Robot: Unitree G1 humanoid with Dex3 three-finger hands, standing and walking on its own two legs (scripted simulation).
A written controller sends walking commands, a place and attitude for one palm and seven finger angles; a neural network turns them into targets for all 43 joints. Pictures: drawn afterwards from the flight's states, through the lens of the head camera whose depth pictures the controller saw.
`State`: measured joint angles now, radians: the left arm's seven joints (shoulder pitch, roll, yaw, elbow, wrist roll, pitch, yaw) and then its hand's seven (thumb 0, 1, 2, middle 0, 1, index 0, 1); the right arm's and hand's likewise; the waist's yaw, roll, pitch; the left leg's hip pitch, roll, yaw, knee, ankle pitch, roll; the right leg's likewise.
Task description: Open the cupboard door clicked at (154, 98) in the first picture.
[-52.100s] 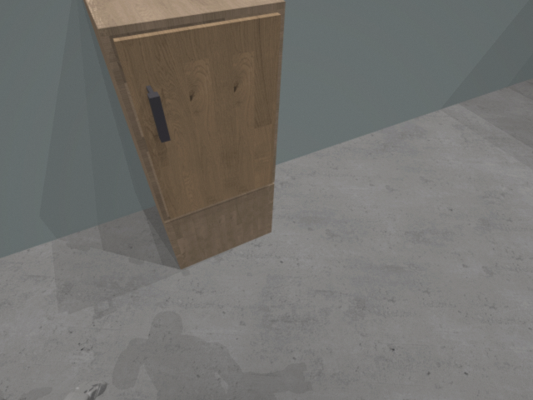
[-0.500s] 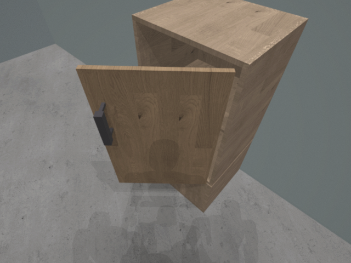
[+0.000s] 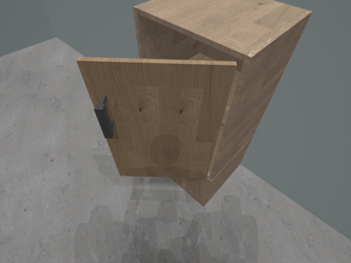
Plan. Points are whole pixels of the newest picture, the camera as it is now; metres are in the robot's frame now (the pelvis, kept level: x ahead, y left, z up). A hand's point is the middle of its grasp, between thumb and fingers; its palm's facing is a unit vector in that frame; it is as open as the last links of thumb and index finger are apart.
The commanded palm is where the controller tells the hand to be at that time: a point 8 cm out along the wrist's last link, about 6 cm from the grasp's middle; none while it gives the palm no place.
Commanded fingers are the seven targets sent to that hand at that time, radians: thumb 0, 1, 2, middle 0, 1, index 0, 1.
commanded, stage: come to a stop and stand still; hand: left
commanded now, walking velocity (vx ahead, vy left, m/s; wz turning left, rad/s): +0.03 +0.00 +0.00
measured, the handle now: (106, 116) +0.49 +0.25 +0.01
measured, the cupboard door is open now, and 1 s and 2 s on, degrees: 42 42 42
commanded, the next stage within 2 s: look again from close up in 0.94 s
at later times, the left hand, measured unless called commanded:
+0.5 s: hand out of the picture +0.01 +0.21 -0.18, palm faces +0.01 -0.98 -0.21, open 7.4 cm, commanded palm none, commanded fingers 0.00 0.90 0.90 -0.20 -0.30 -0.20 -0.30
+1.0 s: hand out of the picture +0.03 +0.18 -0.18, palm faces +0.00 -0.98 -0.19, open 7.4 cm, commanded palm none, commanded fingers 0.00 0.90 0.90 -0.20 -0.30 -0.20 -0.30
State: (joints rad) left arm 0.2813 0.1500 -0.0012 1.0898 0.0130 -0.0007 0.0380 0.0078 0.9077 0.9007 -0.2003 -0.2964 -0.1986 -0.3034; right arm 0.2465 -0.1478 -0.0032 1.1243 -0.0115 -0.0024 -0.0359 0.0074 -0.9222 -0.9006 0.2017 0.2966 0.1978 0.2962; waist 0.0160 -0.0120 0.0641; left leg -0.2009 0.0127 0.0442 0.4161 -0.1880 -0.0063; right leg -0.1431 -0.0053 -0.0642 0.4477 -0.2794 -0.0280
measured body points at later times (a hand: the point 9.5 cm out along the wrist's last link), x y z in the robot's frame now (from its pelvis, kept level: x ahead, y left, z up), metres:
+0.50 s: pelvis +0.00 +0.03 -0.01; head +0.01 +0.03 +0.44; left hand +0.01 +0.26 -0.16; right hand +0.00 -0.20 -0.16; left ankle +0.02 +0.12 -0.74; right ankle -0.02 -0.09 -0.74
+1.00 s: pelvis +0.02 +0.01 +0.00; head +0.04 +0.01 +0.45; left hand +0.03 +0.24 -0.16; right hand +0.05 -0.22 -0.16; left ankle +0.02 +0.12 -0.74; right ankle -0.02 -0.09 -0.74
